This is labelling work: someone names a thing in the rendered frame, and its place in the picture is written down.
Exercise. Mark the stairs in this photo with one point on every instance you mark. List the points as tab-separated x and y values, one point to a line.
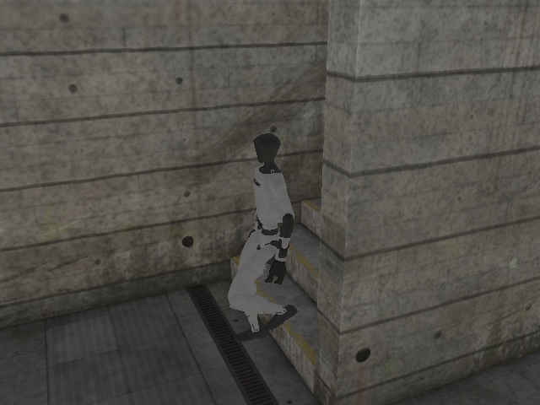
297	335

